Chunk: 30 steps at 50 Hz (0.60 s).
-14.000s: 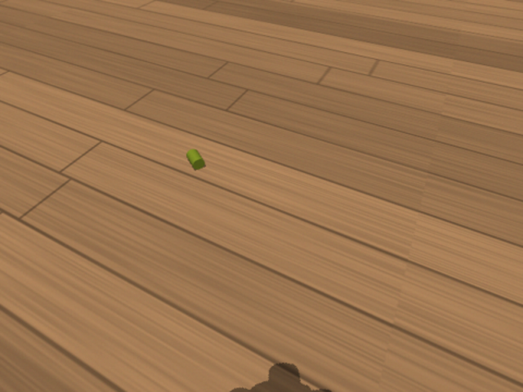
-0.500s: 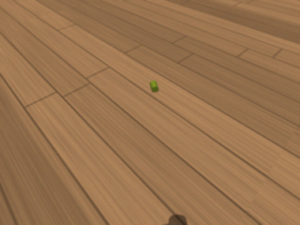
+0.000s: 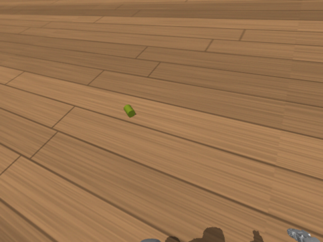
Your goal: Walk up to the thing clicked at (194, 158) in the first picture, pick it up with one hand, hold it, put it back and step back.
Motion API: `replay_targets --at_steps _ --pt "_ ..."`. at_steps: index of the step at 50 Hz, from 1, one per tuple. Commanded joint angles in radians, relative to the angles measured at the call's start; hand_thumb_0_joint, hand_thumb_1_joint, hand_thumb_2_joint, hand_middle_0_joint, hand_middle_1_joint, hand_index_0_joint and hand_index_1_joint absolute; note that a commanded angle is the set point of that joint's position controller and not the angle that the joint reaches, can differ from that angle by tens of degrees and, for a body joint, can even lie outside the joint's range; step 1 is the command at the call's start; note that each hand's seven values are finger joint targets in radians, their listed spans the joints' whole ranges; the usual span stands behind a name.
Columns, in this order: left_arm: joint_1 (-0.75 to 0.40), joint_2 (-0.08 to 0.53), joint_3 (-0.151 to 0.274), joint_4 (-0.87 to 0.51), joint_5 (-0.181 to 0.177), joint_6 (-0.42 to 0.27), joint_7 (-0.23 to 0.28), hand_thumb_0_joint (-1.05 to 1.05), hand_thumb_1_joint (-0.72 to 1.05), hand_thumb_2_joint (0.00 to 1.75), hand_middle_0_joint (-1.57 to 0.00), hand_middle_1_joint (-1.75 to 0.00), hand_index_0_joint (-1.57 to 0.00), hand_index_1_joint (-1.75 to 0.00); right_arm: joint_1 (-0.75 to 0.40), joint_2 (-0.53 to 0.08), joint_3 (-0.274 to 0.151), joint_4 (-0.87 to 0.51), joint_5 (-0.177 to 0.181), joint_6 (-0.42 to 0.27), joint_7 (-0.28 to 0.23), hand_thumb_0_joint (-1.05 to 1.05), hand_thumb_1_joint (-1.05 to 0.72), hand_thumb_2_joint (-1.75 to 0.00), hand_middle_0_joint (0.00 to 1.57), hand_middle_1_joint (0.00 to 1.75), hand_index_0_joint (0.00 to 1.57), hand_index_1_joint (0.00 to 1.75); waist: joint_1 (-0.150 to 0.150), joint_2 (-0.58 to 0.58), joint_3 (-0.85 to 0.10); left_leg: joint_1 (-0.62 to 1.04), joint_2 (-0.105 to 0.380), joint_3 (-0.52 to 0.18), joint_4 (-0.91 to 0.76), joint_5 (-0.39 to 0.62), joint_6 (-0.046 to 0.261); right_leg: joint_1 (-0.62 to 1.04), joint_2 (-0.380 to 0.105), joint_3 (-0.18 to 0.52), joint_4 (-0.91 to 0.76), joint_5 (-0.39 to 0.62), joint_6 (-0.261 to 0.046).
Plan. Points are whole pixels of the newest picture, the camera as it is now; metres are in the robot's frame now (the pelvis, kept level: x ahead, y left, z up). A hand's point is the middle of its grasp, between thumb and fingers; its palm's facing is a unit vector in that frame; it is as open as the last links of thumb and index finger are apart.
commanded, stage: walk up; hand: left
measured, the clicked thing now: (129, 110) +1.33 +0.49 -0.72
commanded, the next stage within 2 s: none
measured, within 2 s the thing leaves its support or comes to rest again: neither
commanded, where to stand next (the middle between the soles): +0.91 +0.69 m, yaw -62 degrees
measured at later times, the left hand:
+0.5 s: hand (71, 156) +0.46 +0.42 -0.12, palm faces -0.33 -0.80 -0.50, open 7.3 cm
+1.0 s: hand (64, 119) +0.66 +0.52 -0.11, palm faces -0.41 -0.69 -0.60, open 7.4 cm
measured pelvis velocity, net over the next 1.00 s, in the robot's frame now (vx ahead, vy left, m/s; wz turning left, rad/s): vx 0.48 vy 0.27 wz -0.50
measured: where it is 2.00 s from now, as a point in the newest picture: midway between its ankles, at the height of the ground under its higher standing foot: (103, 164)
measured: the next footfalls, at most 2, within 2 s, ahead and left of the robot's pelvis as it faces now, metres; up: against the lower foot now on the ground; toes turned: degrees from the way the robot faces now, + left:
left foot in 0.30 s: +0.37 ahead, +0.22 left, +0.00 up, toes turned -10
right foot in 0.72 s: +0.48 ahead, +0.06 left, +0.00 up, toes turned -31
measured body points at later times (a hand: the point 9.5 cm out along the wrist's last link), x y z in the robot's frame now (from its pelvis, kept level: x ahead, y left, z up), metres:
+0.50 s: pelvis +0.27 +0.15 +0.01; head +0.32 +0.14 +0.46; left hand +0.47 +0.46 -0.09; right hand +0.25 -0.18 -0.09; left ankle +0.33 +0.22 -0.72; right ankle +0.21 +0.01 -0.63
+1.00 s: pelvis +0.48 +0.27 -0.01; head +0.48 +0.21 +0.44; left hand +0.68 +0.56 -0.07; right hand +0.43 -0.07 -0.13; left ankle +0.61 +0.45 -0.65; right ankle +0.45 +0.09 -0.72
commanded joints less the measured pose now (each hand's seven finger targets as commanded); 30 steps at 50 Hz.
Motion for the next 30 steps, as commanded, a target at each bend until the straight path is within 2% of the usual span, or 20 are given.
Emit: replay_targets --at_steps 1,4,7,8,10,12,14,15,16,17,18,19,20,21,22,23,25,27,28,30 --pt "-0.055 0.341 0.079 -0.106 -0.010 -0.054 0.041 0.00 0.90 0.90 -0.20 -0.30 -0.20 -0.30 -0.050 -0.176 -0.033 -0.156 0.007 -0.036 0.004 0.00 -0.90 -0.90 0.20 0.30 0.20 0.30 -0.045 -0.289 0.052 -0.239 0.084 -0.089 -0.077 0.186 -0.016 0.080 -0.251 0.450 -0.457 -0.212 -0.119" --pt "-0.026 0.336 0.074 -0.111 -0.011 -0.069 0.041 0.00 0.90 0.90 -0.20 -0.30 -0.20 -0.30 -0.070 -0.176 -0.038 -0.185 -0.003 -0.022 0.022 0.00 -0.90 -0.90 0.20 0.30 0.20 0.30 -0.035 -0.286 0.101 -0.170 0.057 -0.027 -0.159 0.299 -0.035 -0.051 -0.164 0.335 -0.482 -0.148 -0.104" --pt "-0.015 0.367 0.087 -0.126 -0.002 -0.074 0.044 0.00 0.90 0.90 -0.20 -0.30 -0.20 -0.30 -0.094 -0.173 -0.040 -0.218 -0.006 -0.016 0.030 0.00 -0.90 -0.90 0.20 0.30 0.20 0.30 -0.042 -0.302 0.088 -0.173 0.065 -0.025 -0.206 0.346 -0.048 -0.044 -0.159 0.304 -0.457 -0.093 -0.119" --pt "0.007 0.368 0.088 -0.129 0.001 -0.073 0.047 0.00 0.90 0.90 -0.20 -0.30 -0.20 -0.30 -0.111 -0.169 -0.040 -0.227 -0.005 -0.018 0.031 0.00 -0.90 -0.90 0.20 0.30 0.20 0.30 -0.030 -0.292 0.073 -0.169 0.067 -0.023 -0.243 0.339 -0.050 -0.011 -0.154 0.287 -0.425 -0.040 -0.121" --pt "0.026 0.373 0.091 -0.132 0.006 -0.069 0.053 0.00 0.90 0.90 -0.20 -0.30 -0.20 -0.30 -0.153 -0.149 -0.036 -0.248 0.001 -0.025 0.032 0.00 -0.90 -0.90 0.20 0.30 0.20 0.30 -0.017 -0.317 0.052 -0.133 0.074 -0.030 -0.341 0.299 -0.043 0.037 -0.155 0.254 -0.361 0.125 -0.119" --pt "0.014 0.383 0.091 -0.138 0.014 -0.060 0.061 0.00 0.90 0.90 -0.20 -0.30 -0.20 -0.30 -0.141 -0.141 -0.042 -0.262 0.007 -0.030 0.029 0.00 -0.90 -0.90 0.20 0.30 0.20 0.30 -0.034 -0.357 -0.022 -0.063 0.063 -0.006 -0.417 0.241 -0.020 0.129 -0.190 0.249 -0.258 0.401 -0.113" --pt "-0.063 0.376 0.085 -0.168 0.015 -0.047 0.068 0.00 0.90 0.90 -0.20 -0.30 -0.20 -0.30 0.018 -0.158 -0.066 -0.220 0.007 -0.029 0.017 0.00 -0.90 -0.90 0.20 0.30 0.20 0.30 -0.131 -0.348 -0.100 0.155 0.049 0.010 -0.496 0.178 0.008 0.091 -0.212 0.234 -0.078 0.552 -0.096" --pt "-0.088 0.346 0.072 -0.189 0.013 -0.041 0.071 0.00 0.90 0.90 -0.20 -0.30 -0.20 -0.30 0.205 -0.195 -0.093 -0.169 0.002 -0.036 0.004 0.00 -0.90 -0.90 0.20 0.30 0.20 0.30 -0.229 -0.247 -0.188 0.424 0.025 0.007 -0.596 0.238 0.043 -0.020 -0.164 0.185 0.189 0.550 -0.059" --pt "-0.015 0.222 0.033 -0.193 0.015 -0.038 0.075 0.00 0.90 0.90 -0.20 -0.30 -0.20 -0.30 0.327 -0.272 -0.124 -0.144 -0.010 -0.041 -0.017 0.00 -0.90 -0.90 0.20 0.30 0.20 0.30 -0.262 0.021 -0.238 0.631 0.154 -0.193 -0.639 0.094 0.066 -0.244 -0.069 0.145 0.504 0.120 -0.008" --pt "0.075 0.156 0.003 -0.199 0.004 -0.035 0.082 0.00 0.90 0.90 -0.20 -0.30 -0.20 -0.30 0.281 -0.313 -0.124 -0.163 0.004 -0.051 -0.034 0.00 -0.90 -0.90 0.20 0.30 0.20 0.30 -0.200 0.264 -0.249 0.710 0.319 -0.476 -0.764 0.040 0.061 -0.464 0.064 0.079 0.662 -0.336 -0.023" --pt "0.110 0.219 0.019 -0.166 -0.009 -0.028 0.091 0.00 0.90 0.90 -0.20 -0.30 -0.20 -0.30 0.153 -0.355 -0.131 -0.181 0.040 -0.053 -0.044 0.00 -0.90 -0.90 0.20 0.30 0.20 0.30 -0.123 0.239 -0.225 0.601 0.352 -0.687 -0.923 -0.097 0.104 -0.495 0.040 0.130 0.744 -0.250 -0.062" --pt "0.070 0.264 0.021 -0.143 -0.002 -0.028 0.086 0.00 0.90 0.90 -0.20 -0.30 -0.20 -0.30 0.079 -0.317 -0.127 -0.203 0.055 -0.049 -0.048 0.00 -0.90 -0.90 0.20 0.30 0.20 0.30 -0.096 0.163 -0.153 0.426 0.347 -0.657 -0.972 -0.201 0.114 -0.435 -0.040 0.147 0.756 -0.135 -0.074" --pt "0.005 0.307 0.040 -0.128 -0.009 -0.022 0.074 0.00 0.90 0.90 -0.20 -0.30 -0.20 -0.30 0.037 -0.233 -0.104 -0.226 0.051 -0.050 -0.049 0.00 -0.90 -0.90 0.20 0.30 0.20 0.30 -0.105 0.029 -0.050 0.285 0.272 -0.419 -0.955 -0.099 0.027 -0.376 -0.072 0.141 0.683 -0.051 -0.056" --pt "-0.003 0.326 0.056 -0.113 -0.026 -0.014 0.067 0.00 0.90 0.90 -0.20 -0.30 -0.20 -0.30 0.049 -0.194 -0.087 -0.231 0.033 -0.052 -0.049 0.00 -0.90 -0.90 0.20 0.30 0.20 0.30 -0.105 -0.002 -0.045 0.275 0.211 -0.243 -0.883 0.036 0.000 -0.361 -0.079 0.154 0.610 0.001 -0.049" --pt "0.044 0.324 0.058 -0.093 -0.037 -0.006 0.066 0.00 0.90 0.90 -0.20 -0.30 -0.20 -0.30 0.051 -0.164 -0.079 -0.230 0.030 -0.053 -0.051 0.00 -0.90 -0.90 0.20 0.30 0.20 0.30 -0.078 0.007 -0.055 0.285 0.179 -0.129 -0.836 0.211 -0.004 -0.333 -0.086 0.132 0.549 0.023 -0.043" --pt "0.068 0.309 0.052 -0.087 -0.037 0.002 0.065 0.00 0.90 0.90 -0.20 -0.30 -0.20 -0.30 0.069 -0.157 -0.073 -0.223 0.030 -0.057 -0.052 0.00 -0.90 -0.90 0.20 0.30 0.20 0.30 -0.065 0.031 -0.067 0.297 0.172 -0.089 -0.813 0.324 0.024 -0.308 -0.092 0.105 0.498 0.030 -0.030" --pt "0.057 0.272 0.042 -0.090 -0.029 0.006 0.062 0.00 0.90 0.90 -0.20 -0.30 -0.20 -0.30 0.099 -0.124 -0.061 -0.236 0.021 -0.066 -0.058 0.00 -0.90 -0.90 0.20 0.30 0.20 0.30 -0.078 -0.022 -0.096 0.388 0.185 -0.049 -0.774 0.509 0.098 -0.319 -0.080 0.069 0.423 0.025 0.002" --pt "-0.004 0.252 0.035 -0.122 -0.024 0.004 0.059 0.00 0.90 0.90 -0.20 -0.30 -0.20 -0.30 0.148 -0.104 -0.053 -0.248 0.015 -0.067 -0.061 0.00 -0.90 -0.90 0.20 0.30 0.20 0.30 -0.102 -0.037 -0.070 0.434 0.181 0.025 -0.763 0.668 0.097 -0.357 -0.073 0.031 0.310 0.038 0.004" --pt "-0.073 0.229 0.031 -0.156 -0.022 0.003 0.059 0.00 0.90 0.90 -0.20 -0.30 -0.20 -0.30 0.148 -0.101 -0.070 -0.233 0.004 -0.062 -0.061 0.00 -0.90 -0.90 0.20 0.30 0.20 0.30 -0.108 -0.008 -0.060 0.363 0.173 0.072 -0.792 0.742 0.086 -0.325 -0.065 0.002 0.263 0.071 -0.006" --pt "-0.084 0.220 0.033 -0.172 -0.025 0.008 0.060 0.00 0.90 0.90 -0.20 -0.30 -0.20 -0.30 0.125 -0.099 -0.069 -0.269 -0.008 -0.052 -0.058 0.00 -0.90 -0.90 0.20 0.30 0.20 0.30 -0.105 -0.006 -0.040 0.301 0.160 0.122 -0.793 0.765 0.062 -0.248 -0.056 -0.055 0.187 0.121 -0.015"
